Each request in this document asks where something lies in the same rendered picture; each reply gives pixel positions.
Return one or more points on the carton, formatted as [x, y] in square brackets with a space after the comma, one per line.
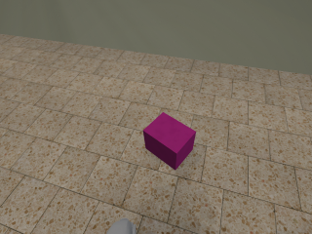
[169, 140]

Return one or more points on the robot left thigh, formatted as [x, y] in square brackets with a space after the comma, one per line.
[122, 227]

